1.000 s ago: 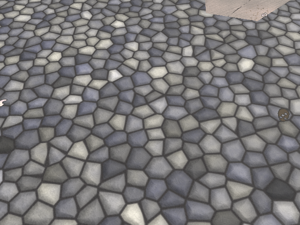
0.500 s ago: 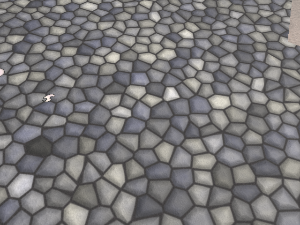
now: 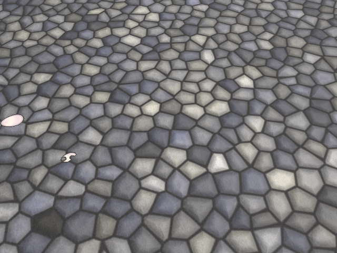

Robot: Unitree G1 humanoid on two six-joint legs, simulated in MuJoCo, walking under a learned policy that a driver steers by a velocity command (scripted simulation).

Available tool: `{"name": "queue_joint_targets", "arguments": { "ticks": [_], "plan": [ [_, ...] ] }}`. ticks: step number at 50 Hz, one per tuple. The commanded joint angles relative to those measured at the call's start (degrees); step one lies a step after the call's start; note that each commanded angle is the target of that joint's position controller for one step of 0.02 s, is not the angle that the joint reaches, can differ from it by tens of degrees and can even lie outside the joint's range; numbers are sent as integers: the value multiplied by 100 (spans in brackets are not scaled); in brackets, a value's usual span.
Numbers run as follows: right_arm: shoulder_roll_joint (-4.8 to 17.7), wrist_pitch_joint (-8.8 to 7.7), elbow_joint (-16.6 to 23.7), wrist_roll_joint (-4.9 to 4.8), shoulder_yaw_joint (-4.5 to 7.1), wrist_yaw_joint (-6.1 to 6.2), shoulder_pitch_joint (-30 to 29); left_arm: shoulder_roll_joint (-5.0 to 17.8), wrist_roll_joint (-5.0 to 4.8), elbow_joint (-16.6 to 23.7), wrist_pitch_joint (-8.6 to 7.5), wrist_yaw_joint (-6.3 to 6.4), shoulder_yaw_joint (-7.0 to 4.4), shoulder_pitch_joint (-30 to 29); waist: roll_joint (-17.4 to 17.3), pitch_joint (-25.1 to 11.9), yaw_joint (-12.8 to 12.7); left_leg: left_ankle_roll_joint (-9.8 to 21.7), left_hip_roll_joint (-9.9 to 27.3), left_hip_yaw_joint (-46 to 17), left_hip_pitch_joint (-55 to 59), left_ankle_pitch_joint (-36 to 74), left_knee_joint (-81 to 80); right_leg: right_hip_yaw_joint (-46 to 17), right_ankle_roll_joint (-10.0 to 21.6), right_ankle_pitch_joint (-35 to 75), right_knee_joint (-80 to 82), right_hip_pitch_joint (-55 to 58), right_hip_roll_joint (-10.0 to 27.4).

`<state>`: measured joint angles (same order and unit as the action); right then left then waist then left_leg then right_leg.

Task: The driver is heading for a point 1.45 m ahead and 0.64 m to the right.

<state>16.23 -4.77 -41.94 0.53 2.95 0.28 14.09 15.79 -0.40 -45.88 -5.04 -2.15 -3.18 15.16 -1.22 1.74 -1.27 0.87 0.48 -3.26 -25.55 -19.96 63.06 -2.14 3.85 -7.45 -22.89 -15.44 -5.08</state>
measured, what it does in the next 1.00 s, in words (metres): walks ahead, turning right: left foot, then right foot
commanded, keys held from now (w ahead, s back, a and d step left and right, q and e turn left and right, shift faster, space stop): w+e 0.96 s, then w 0.04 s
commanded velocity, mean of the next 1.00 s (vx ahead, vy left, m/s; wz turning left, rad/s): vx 0.50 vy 0.00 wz -0.52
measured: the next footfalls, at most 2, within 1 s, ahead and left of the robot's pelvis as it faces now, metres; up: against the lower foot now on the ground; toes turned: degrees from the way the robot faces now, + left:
left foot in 0.30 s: +0.34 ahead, +0.13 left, +0.00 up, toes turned -14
right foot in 0.80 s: +0.52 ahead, -0.22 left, +0.00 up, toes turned -31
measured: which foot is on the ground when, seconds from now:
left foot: up 0.00-0.28, down 0.30-0.82, up 0.84-1.00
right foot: down 0.00-0.30, up 0.32-0.78, down 0.80-1.00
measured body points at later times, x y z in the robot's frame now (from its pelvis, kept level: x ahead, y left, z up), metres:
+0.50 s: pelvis +0.27 +0.04 +0.00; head +0.29 +0.04 +0.45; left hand +0.45 +0.28 -0.11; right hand +0.30 -0.26 -0.10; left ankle +0.30 +0.14 -0.74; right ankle +0.23 -0.11 -0.66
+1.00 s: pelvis +0.49 -0.12 +0.00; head +0.52 -0.15 +0.45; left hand +0.75 +0.04 -0.10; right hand +0.46 -0.44 -0.10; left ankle +0.59 +0.02 -0.66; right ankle +0.48 -0.20 -0.74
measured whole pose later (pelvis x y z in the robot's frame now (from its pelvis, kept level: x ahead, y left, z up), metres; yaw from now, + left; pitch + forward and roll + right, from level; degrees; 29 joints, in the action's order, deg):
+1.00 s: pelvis +0.49 -0.12 +0.00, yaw -35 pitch +1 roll +0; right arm 18.2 -6.1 -41.9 0.3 2.8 -0.3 9.9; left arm 16.8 -0.2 -37.2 -2.2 -1.5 -3.6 15.4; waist -1.1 3.4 -0.8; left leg -1.7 5.3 -3.2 -31.5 -19.2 62.9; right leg -1.8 5.0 -9.3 -24.8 -16.4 -6.1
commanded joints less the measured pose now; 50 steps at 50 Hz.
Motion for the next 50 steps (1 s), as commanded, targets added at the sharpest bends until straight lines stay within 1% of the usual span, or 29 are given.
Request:
{"name": "queue_joint_targets", "arguments": {
  "ticks": [1,5,9,12,14,15,16,17,18,19,20,21,22,23,26,31,34,36,38,39,40,41,42,43,44,45,46,47,50],
  "plan": [
    [440,-112,533,35,132,12,-113,818,-42,367,-40,97,-178,12,674,-336,136,-191,315,-126,-1039,113,-847,-2022,1189,839,1076,1004,1525],
    [274,-131,720,2,34,-18,-973,1044,-105,322,57,240,-275,262,571,-141,-129,-388,115,2,-537,1455,-2454,-1532,945,809,1161,373,1229],
    [339,-191,845,-87,52,-95,-1528,994,-148,230,176,299,-278,676,611,-144,-302,-406,-140,-82,32,2191,-3260,-1671,760,457,900,323,1202],
    [552,-246,869,-129,143,-107,-1491,1008,-145,257,234,327,-305,692,760,-141,-137,-264,-130,-196,443,1831,-3613,-2111,604,171,520,553,1333],
    [756,-278,689,-98,265,-57,-787,843,-117,338,249,321,-263,557,762,-423,284,1,-17,-130,1531,1673,-3960,-2039,375,433,-176,381,1067],
    [1018,-291,602,-11,353,-4,-16,556,-50,451,225,295,-159,464,414,-1058,662,334,709,-731,2763,1396,-3840,-1680,190,126,-1439,-130,775],
    [1459,-208,486,71,460,22,616,146,-100,594,172,316,-40,1004,-928,-1829,597,1048,1936,-2717,4552,461,-4075,-821,-174,-1655,-3259,-1780,-14],
    [1289,-150,354,-31,434,-36,765,454,-196,662,148,318,-54,1235,-1695,-1826,507,1397,2479,-4233,4555,-773,-4497,-667,-243,-2715,-4380,-2795,274],
    [832,-142,417,-69,314,-41,458,860,-213,597,176,316,-164,914,-963,-1052,563,1213,2204,-3610,3905,-1052,-4646,-764,-284,-2228,-4817,-3056,566],
    [640,-120,428,-54,250,-39,201,912,-158,637,213,309,-192,530,-548,-554,535,1025,1924,-2679,3263,-405,-4698,-587,-324,-1787,-4841,-2979,739],
    [524,-109,389,-14,207,-52,-25,844,-101,687,227,296,-202,340,-368,-275,420,947,1679,-2100,2730,247,-4845,-533,-350,-1467,-4638,-2829,880],
    [405,-115,352,22,165,-54,-160,774,-78,720,259,271,-225,249,-396,-124,314,869,1482,-1621,2379,729,-4997,-526,-343,-1246,-4456,-2658,1018],
    [448,-133,307,34,177,-54,-230,665,-114,771,295,235,-210,272,-605,-75,217,892,1438,-1326,2092,997,-5131,-465,-366,-1114,-4356,-2474,1114],
    [419,-167,267,8,186,-64,-204,559,-117,792,323,204,-186,224,-541,-52,227,917,1367,-999,2000,1457,-5199,-409,-391,-1027,-4274,-2430,1150],
    [659,-204,114,-19,270,-46,-201,446,-91,1008,366,174,-148,-101,-351,2,198,1070,1463,-500,1952,1831,-5474,-378,-511,-481,-3719,-2635,1220],
    [909,-141,-86,-55,319,-11,-39,323,-82,1225,287,13,-61,-842,-151,115,448,873,1297,534,2118,2411,-5486,-28,-419,878,-2163,-2315,1111],
    [1059,-64,-248,-127,353,-3,241,319,-100,1453,282,-79,-40,-1341,-135,254,593,766,1422,802,2502,2522,-5395,192,-272,854,-1605,-2273,1025],
    [1156,9,-323,-183,385,0,333,394,-99,1594,293,-131,-66,-1503,-178,285,561,669,1533,956,2856,3114,-5138,347,-113,439,-1377,-2224,917],
    [1335,85,-328,-221,435,37,328,584,-64,1636,327,-145,-165,-1280,-374,0,319,541,1531,1196,3067,5019,-4388,681,119,-174,-1288,-1592,557],
    [1408,131,-321,-236,453,61,314,771,-55,1545,352,-129,-273,-781,-417,-326,0,461,1467,1331,3018,5861,-3587,830,276,-340,-1198,-871,313],
    [1337,155,-291,-242,414,91,269,1056,-75,1298,382,-66,-450,174,-291,-818,-527,281,1278,1509,2479,5839,-2386,831,499,15,-859,524,96],
    [1015,119,-179,-59,278,100,428,1532,-104,1117,455,67,-617,1053,462,-1387,-808,29,1024,1522,939,3573,-564,-521,871,123,-832,2349,941],
    [391,-41,195,43,50,26,742,2007,-156,1285,397,74,-631,637,1823,-2024,-137,-287,-272,839,-1453,-1225,1473,-4033,2045,-1067,57,3907,2351],
    [957,-243,207,-124,157,-72,242,1482,-105,1372,324,36,-479,804,991,-2339,-592,-168,-24,-294,-2005,-1186,1816,-4376,1918,-1561,545,3940,2436],
    [1043,-325,366,-302,171,-117,-220,1205,-53,1284,253,29,-389,696,762,-1514,-587,-57,192,-206,-2268,-732,1617,-3499,1650,-1243,562,3315,2224],
    [926,-355,366,-221,134,-85,-271,1107,-55,1267,207,24,-349,383,202,-930,-285,-45,428,-184,-2034,-291,1004,-2832,1449,-582,591,2380,1954],
    [956,-339,310,-55,167,-38,-278,944,-33,1311,184,42,-298,66,159,-720,-87,-95,587,-180,-1659,-86,486,-2348,1333,251,591,1758,1757],
    [942,-272,296,-4,179,-36,-154,909,39,1392,189,69,-268,-150,259,-589,120,-151,653,-204,-1300,88,321,-2215,1356,501,772,1189,1660],
    [766,-101,215,24,140,-40,-28,867,23,1306,137,139,-249,-259,352,-425,272,-400,643,-29,-908,384,-364,-1643,1395,1237,995,383,1499]
  ]
}}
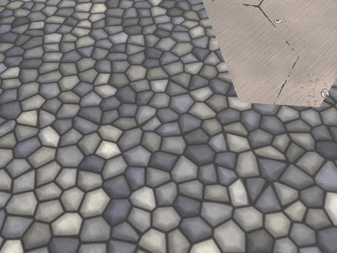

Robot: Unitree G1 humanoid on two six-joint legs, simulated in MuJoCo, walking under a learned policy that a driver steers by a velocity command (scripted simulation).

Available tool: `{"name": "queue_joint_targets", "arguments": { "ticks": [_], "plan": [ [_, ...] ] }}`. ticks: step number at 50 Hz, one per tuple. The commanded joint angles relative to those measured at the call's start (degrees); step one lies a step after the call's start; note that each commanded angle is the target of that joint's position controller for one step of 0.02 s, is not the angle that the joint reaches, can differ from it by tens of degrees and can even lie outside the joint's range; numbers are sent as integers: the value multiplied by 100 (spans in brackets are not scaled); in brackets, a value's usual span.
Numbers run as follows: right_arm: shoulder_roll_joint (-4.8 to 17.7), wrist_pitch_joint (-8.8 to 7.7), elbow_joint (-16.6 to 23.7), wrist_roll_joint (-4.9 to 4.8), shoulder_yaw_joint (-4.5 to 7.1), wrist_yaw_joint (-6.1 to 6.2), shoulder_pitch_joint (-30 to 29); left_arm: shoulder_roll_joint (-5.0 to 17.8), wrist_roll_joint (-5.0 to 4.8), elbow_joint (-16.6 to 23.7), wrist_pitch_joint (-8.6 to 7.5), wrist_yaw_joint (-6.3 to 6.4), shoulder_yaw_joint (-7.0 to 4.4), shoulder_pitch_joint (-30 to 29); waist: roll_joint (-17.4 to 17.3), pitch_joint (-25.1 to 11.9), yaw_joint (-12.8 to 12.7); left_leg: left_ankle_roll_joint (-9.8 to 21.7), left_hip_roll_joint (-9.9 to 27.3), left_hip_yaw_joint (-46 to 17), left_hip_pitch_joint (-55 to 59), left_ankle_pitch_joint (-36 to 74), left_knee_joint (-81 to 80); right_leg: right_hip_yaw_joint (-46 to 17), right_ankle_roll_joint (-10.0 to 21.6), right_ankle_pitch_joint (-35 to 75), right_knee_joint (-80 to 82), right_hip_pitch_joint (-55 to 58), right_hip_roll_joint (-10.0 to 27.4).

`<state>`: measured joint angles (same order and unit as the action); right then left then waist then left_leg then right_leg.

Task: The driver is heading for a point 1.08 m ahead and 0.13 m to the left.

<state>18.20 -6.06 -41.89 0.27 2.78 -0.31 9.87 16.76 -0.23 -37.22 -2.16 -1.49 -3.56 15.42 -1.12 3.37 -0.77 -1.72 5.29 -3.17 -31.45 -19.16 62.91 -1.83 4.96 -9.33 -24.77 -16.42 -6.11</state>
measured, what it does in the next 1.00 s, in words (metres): walks ahead: left foot, then right foot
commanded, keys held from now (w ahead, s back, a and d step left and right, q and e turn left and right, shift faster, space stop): w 1.00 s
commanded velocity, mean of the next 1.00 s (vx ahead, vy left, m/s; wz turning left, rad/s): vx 0.50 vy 0.00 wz -0.12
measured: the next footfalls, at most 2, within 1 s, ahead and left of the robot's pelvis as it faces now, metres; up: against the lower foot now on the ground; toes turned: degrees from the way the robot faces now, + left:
left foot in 0.30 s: +0.35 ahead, +0.15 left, +0.00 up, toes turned -4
right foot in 0.82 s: +0.63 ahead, -0.11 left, +0.00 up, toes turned -5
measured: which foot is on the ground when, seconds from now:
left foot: up 0.00-0.28, down 0.30-0.82, up 0.84-1.00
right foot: down 0.00-0.30, up 0.32-0.80, down 0.82-1.00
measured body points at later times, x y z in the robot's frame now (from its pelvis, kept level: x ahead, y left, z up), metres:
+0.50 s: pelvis +0.29 +0.07 +0.00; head +0.31 +0.08 +0.45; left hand +0.42 +0.34 -0.11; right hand +0.36 -0.21 -0.11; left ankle +0.31 +0.16 -0.74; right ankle +0.26 -0.08 -0.66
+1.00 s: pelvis +0.56 -0.02 +0.00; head +0.58 -0.03 +0.45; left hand +0.70 +0.24 -0.10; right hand +0.62 -0.30 -0.12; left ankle +0.52 +0.14 -0.66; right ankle +0.59 -0.10 -0.74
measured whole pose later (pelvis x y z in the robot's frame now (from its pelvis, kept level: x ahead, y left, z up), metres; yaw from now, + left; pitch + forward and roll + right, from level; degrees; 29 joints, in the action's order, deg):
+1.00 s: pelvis +0.56 -0.02 +0.00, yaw -4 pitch +1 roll +0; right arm 18.1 -4.3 -46.9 -0.9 2.4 -0.5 15.3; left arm 15.5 0.2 -42.3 -4.4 -1.8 -2.8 13.8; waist -2.2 1.7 -0.3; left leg 1.1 3.8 -1.7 -26.8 -19.4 64.1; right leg 2.7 4.0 -7.8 -23.5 -16.1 -2.9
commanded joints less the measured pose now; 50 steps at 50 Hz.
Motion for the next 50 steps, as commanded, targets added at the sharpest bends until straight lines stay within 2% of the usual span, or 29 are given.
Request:
{"name": "queue_joint_targets", "arguments": {
  "ticks": [1,5,9,12,14,15,16,17,18,19,20,22,24,25,28,32,37,39,40,41,42,43,44,45,46,47,48,49,50],
  "plan": [
    [463,51,247,67,119,20,229,817,-4,373,-158,109,-220,-226,336,-496,180,-206,138,31,-326,654,-716,-1438,1218,1483,1240,338,1505],
    [197,10,395,31,-17,-55,-609,878,-37,98,-160,167,-220,140,445,-309,-215,-206,-84,133,140,2422,-2418,-909,835,959,1268,121,1203],
    [355,-45,575,-71,12,-141,-1149,941,-90,-187,-158,148,-227,552,511,-90,-432,-11,-201,49,62,2543,-3123,-1237,774,490,1108,681,1524],
    [482,-79,625,-56,69,-189,-1088,962,-76,-333,-95,165,-243,672,639,-66,-332,234,-273,60,76,1870,-3399,-1506,653,912,768,1295,1802],
    [607,-100,493,-38,155,-166,-512,943,-80,-352,-45,174,-232,554,692,-319,29,469,-466,302,903,1591,-3683,-1396,475,2084,136,1424,1644],
    [825,-114,335,-1,258,-131,204,780,-39,-326,-36,178,-163,542,550,-909,364,702,-269,166,2051,1817,-3585,-1117,301,2471,-826,1164,1323],
    [1250,-112,252,73,359,-108,1091,478,74,-184,-61,195,-36,784,-234,-1882,580,1241,814,-1152,3883,1965,-3348,-747,15,1117,-2601,-25,793],
    [1380,-39,4,8,428,-166,1519,181,-66,-186,-147,187,50,1364,-1783,-2375,428,1969,1669,-3595,5230,328,-4176,-460,-345,-2203,-4249,-1891,54],
    [862,-21,20,-141,285,-178,1480,728,-147,-223,-183,176,-49,948,-1049,-1845,624,1769,1599,-3798,4996,-908,-4541,-862,-322,-2307,-4797,-2603,355],
    [663,10,75,-120,216,-149,1091,897,-185,-89,-200,163,-103,358,-588,-1102,626,1537,1426,-3016,4311,-807,-4645,-673,-298,-1781,-4813,-2851,621],
    [561,42,132,-45,161,-143,766,827,-102,-23,-207,168,-86,-11,-156,-638,515,1398,1145,-2378,3587,-131,-4780,-444,-297,-1355,-4543,-2711,859],
    [431,31,151,47,105,-129,481,667,-36,-15,-206,147,-96,31,-348,-403,220,1436,869,-1798,2798,866,-5029,-390,-369,-855,-4032,-2261,1156],
    [405,2,106,7,96,-123,471,465,-35,-100,-155,145,-68,207,-377,-458,99,1475,713,-1357,2550,1321,-5238,-275,-437,-728,-3744,-2017,1207],
    [527,-12,56,-25,128,-113,490,399,-29,-54,-140,144,-41,125,-459,-370,82,1573,778,-1231,2424,1641,-5319,-222,-506,-660,-3486,-2078,1243],
    [674,23,-71,-50,176,-61,615,293,13,79,-165,141,14,-433,-239,-230,217,1517,642,-718,2424,2076,-5492,-120,-624,167,-2458,-2201,1277],
    [770,84,-269,-119,185,-23,950,165,-24,222,-245,52,72,-1150,-239,-106,486,1312,467,-220,2452,2223,-5493,80,-608,1300,-1164,-1803,1071],
    [860,229,-538,-165,223,16,1302,275,-76,456,-312,-87,44,-1730,-293,56,542,1201,856,-348,3229,2469,-5161,52,-370,1011,-525,-1854,933],
    [951,287,-569,-169,259,51,1233,421,-57,412,-325,-108,-17,-1481,-366,-117,320,1088,910,-321,3478,3341,-4748,153,-208,600,-377,-1398,799],
    [989,316,-560,-177,265,68,1120,550,-31,285,-327,-89,-94,-1004,-383,-417,9,987,784,-166,3435,4237,-4177,320,-77,589,-219,-658,637],
    [863,334,-533,-146,211,82,1105,812,-10,33,-315,-39,-230,-169,-278,-996,-379,826,498,57,3069,4526,-3171,346,107,736,-215,617,634],
    [548,318,-368,16,72,99,1138,1230,47,-144,-280,31,-342,879,395,-1907,-732,611,147,291,1879,2863,-1368,-877,493,961,-469,2396,1728],
    [-76,201,-323,-30,-108,46,1907,1538,23,-258,-256,-5,-390,1001,1900,-2527,-287,305,-870,160,-303,-1164,415,-3519,1358,-457,175,4013,2825],
    [553,100,-388,-145,24,0,1489,956,-47,-209,-248,-4,-245,969,1244,-2220,-554,362,-591,-449,-962,-1411,993,-3779,1185,-1336,593,3790,2709],
    [780,32,-197,-256,100,-35,925,795,-47,-188,-256,13,-171,581,952,-1387,-510,422,-332,-318,-1256,-892,997,-2981,978,-1152,745,3073,2533],
    [713,6,-138,-220,85,-18,620,739,-13,-161,-256,13,-141,227,496,-942,-350,398,-79,-149,-1102,-387,757,-2408,892,-508,882,2305,2309],
    [650,14,-114,-123,101,-9,519,636,39,-153,-264,-2,-111,-13,360,-626,-188,345,66,-111,-940,-61,471,-2045,897,29,1064,1693,2160],
    [597,46,-141,-91,109,-20,623,553,91,-149,-300,-12,-83,-102,505,-590,-25,310,193,-154,-567,103,317,-1741,884,770,1144,1312,2032],
    [471,102,-180,-106,91,-20,786,538,72,-183,-319,-16,-89,-192,599,-636,115,241,234,-144,-386,189,156,-1585,943,751,1314,1117,1982],
    [392,184,-245,-88,90,9,761,406,42,-232,-355,-28,-64,-209,409,-553,134,251,258,-103,-304,314,85,-1317,846,772,1479,941,1787]
  ]
}}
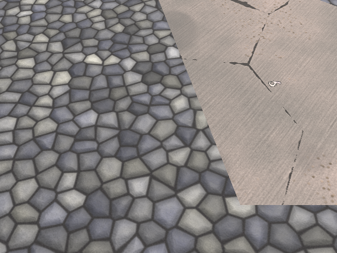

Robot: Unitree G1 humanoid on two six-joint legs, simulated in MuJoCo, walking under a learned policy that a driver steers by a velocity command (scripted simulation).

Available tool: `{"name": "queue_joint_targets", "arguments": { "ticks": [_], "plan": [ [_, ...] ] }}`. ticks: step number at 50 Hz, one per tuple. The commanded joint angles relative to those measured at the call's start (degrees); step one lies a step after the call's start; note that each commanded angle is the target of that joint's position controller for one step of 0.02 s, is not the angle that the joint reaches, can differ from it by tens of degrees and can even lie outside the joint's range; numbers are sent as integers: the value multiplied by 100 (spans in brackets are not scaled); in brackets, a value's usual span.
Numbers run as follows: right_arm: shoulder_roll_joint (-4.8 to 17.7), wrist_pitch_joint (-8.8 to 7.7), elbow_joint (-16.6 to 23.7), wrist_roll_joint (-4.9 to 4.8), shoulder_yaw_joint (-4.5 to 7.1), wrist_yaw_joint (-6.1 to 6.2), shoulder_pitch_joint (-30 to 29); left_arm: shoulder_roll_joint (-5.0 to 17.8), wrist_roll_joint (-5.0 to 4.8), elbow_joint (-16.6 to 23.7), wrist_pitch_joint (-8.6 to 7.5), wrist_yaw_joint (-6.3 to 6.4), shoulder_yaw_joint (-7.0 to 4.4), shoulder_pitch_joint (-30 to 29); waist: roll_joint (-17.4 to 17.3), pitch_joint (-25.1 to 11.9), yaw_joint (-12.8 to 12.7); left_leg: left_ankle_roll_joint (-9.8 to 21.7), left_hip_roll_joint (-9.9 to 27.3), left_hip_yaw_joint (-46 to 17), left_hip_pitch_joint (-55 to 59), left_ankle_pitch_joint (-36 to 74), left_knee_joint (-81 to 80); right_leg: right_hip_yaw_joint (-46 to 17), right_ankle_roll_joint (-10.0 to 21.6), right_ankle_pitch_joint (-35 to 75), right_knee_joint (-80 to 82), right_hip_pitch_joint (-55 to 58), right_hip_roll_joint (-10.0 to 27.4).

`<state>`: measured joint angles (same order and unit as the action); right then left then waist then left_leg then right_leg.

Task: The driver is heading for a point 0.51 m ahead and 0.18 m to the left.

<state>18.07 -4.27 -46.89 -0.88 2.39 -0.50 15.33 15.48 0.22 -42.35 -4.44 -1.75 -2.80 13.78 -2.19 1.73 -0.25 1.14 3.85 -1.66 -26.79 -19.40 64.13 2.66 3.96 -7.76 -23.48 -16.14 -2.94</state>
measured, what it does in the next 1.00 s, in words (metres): walks ahead: left foot, then right foot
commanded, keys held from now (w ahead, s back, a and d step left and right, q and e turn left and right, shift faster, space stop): w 0.30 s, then w+q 0.24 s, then no key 0.46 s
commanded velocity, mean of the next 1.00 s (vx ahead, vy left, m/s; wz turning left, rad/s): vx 0.37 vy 0.00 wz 0.13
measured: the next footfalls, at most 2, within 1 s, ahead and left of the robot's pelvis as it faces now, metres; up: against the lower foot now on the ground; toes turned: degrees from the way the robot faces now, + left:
left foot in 0.36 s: +0.37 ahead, +0.15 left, +0.00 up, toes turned +2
right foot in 0.82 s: +0.61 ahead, -0.03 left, +0.00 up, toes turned +10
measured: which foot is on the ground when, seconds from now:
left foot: up 0.00-0.34, down 0.36-0.86, up 0.88-1.00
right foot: down 0.00-0.38, up 0.40-0.80, down 0.82-1.00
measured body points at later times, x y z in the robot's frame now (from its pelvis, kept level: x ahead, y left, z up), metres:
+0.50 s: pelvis +0.27 +0.07 +0.00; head +0.31 +0.08 +0.44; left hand +0.33 +0.35 -0.13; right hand +0.42 -0.20 -0.11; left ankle +0.33 +0.15 -0.74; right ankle +0.18 -0.08 -0.65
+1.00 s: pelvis +0.47 +0.05 -0.01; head +0.49 +0.04 +0.44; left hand +0.59 +0.31 -0.11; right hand +0.59 -0.21 -0.14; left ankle +0.40 +0.18 -0.71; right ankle +0.57 -0.04 -0.74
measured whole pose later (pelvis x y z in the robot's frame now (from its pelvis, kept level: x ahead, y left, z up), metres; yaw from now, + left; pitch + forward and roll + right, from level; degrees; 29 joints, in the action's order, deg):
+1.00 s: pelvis +0.47 +0.05 -0.01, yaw +10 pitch +1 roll +0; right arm 16.2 1.9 -48.6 0.0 2.4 1.9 13.9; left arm 12.4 1.3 -46.5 -2.1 -0.8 -0.9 5.0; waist -1.6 2.2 0.8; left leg -3.3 0.0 -3.8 -18.7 -30.7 47.9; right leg 0.4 1.6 -5.5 -26.6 -21.8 -1.6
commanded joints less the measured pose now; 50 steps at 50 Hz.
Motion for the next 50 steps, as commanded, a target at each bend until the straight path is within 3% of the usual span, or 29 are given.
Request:
{"name": "queue_joint_targets", "arguments": {
  "ticks": [1,3,8,12,14,16,17,18,19,20,21,22,23,25,26,27,28,30,33,36,38,40,41,42,43,44,45,47,50],
  "plan": [
    [300,56,299,16,102,36,241,755,-16,218,-160,15,-186,-49,765,-337,183,-124,412,-225,-798,451,-238,-1664,1074,757,1456,718,1612],
    [308,79,434,81,85,41,-184,810,-45,93,-174,53,-213,65,570,-57,78,-272,478,-221,-1091,924,-870,-1370,1110,954,1624,664,1563],
    [112,-22,644,60,13,-46,-1172,976,-83,-193,-101,137,-236,476,462,105,-271,-248,232,27,-836,2414,-2635,-729,795,948,1684,785,1278],
    [162,-74,872,-3,11,-152,-1765,1046,-129,-486,1,159,-253,878,498,235,-446,-110,88,33,-916,2377,-3246,-788,738,938,1454,1443,1560],
    [239,-98,946,2,32,-209,-1828,1091,-147,-581,67,187,-277,905,553,225,-372,39,42,12,-912,1986,-3447,-852,648,1246,1203,1836,1732],
    [384,-109,867,7,90,-230,-1468,1183,-138,-609,127,220,-308,769,680,-17,-124,210,-135,192,-380,1574,-3556,-750,517,2239,760,2101,1754],
    [525,-103,705,22,176,-217,-933,1186,-128,-593,162,242,-308,646,668,-367,181,352,-345,410,402,1575,-3675,-499,387,3188,106,2078,1576],
    [789,-83,451,28,314,-171,-89,1048,-75,-564,184,273,-253,678,542,-953,523,543,-332,355,1702,1731,-3598,-226,197,3322,-983,1632,1299],
    [1332,-53,351,103,453,-130,655,628,31,-357,114,270,-98,1090,-361,-1833,538,1241,899,-1550,3901,1673,-3431,104,-161,1708,-2996,-236,769],
    [1290,-6,261,-49,461,-150,892,286,56,-415,-14,225,25,1289,-1420,-2300,508,1945,1634,-3909,4954,544,-4364,-240,-440,-2157,-4542,-1907,-89],
    [919,2,323,-73,324,-157,714,850,-80,-304,-163,154,-105,897,-939,-1872,611,1746,1553,-3899,4743,-232,-4672,-866,-336,-2337,-5090,-2626,254],
    [777,1,426,-1,288,-135,359,948,-220,-137,-257,118,-124,359,-608,-1159,562,1553,1342,-3169,4010,-53,-4762,-788,-246,-1895,-5037,-2828,498],
    [667,-4,472,65,257,-139,54,888,-146,-71,-288,142,-116,-11,-18,-581,439,1390,1067,-2547,3143,533,-4920,-682,-208,-1465,-4612,-2699,703],
    [460,-37,570,122,198,-138,-180,871,42,-56,-252,174,-159,20,-130,-357,138,1347,779,-2022,2210,1971,-5059,-725,-284,-1071,-3969,-2020,908],
    [513,-23,578,105,220,-115,-235,754,47,-42,-208,170,-157,188,-273,-469,-35,1442,772,-1981,2085,1829,-5175,-743,-373,-986,-3738,-1878,904],
    [491,-26,599,84,226,-94,-261,691,62,-75,-145,194,-151,152,-87,-429,-53,1424,653,-1858,1857,1656,-5335,-704,-420,-887,-3605,-1782,905],
    [676,-39,591,94,268,-56,-283,642,29,-32,-93,212,-137,117,-286,-303,-110,1535,770,-1727,1628,2260,-5364,-635,-540,-776,-3308,-1803,868],
    [699,-36,512,90,285,10,-194,563,80,39,-49,234,-94,-210,-136,-149,-40,1406,593,-1129,1379,3666,-5253,-545,-700,-265,-2546,-1662,815],
    [721,38,344,55,291,95,142,400,65,114,-85,183,-40,-718,-166,-353,199,1021,252,-588,1300,4125,-5013,-403,-678,1074,-1438,-1053,527],
    [669,113,183,47,251,137,335,445,27,190,-96,120,-48,-1052,-241,-401,320,929,356,-734,1606,3687,-4824,-505,-582,1508,-896,-847,398],
    [651,156,121,56,240,150,309,581,65,217,-111,97,-91,-1107,-277,-400,280,877,503,-958,1924,3548,-4521,-610,-452,1218,-629,-822,396],
    [596,197,93,49,221,166,160,688,119,106,-148,95,-142,-801,-256,-464,58,743,476,-1089,2095,3433,-4018,-581,-269,1245,-174,-420,375],
    [490,202,82,67,186,165,214,787,171,14,-173,119,-170,-563,-104,-589,-27,572,222,-1014,2035,3329,-3612,-599,-141,2117,144,136,492],
    [314,162,127,182,121,154,509,1098,247,47,-185,155,-208,-407,410,-1072,107,339,-168,-855,1542,2376,-2901,-1161,168,4203,-233,1222,1189],
    [-7,142,-51,152,6,155,1282,959,252,2,-96,179,-168,-234,1224,-1779,219,-21,-557,-624,655,319,-1899,-2023,1039,5050,-547,2524,2043],
    [228,208,-88,112,19,155,1166,478,110,-95,9,157,-64,-52,1435,-1980,-20,-259,-548,-517,356,-1805,-1209,-2653,1373,4318,-268,2447,2397],
    [522,315,7,59,113,165,801,364,23,-153,68,114,11,-131,1087,-1559,-60,-356,-421,-580,106,-2133,-931,-2746,1238,2978,-1,1989,2282],
    [504,581,36,68,170,251,431,523,43,-108,164,85,3,-708,778,-873,69,-499,-200,-466,49,-1612,-938,-2533,916,822,514,968,2014],
    [239,704,-123,101,142,310,527,609,136,-88,260,128,-36,-1348,1115,-512,310,-514,-158,-189,1071,-746,-2039,-1716,568,-304,933,-272,1405]
  ]
}}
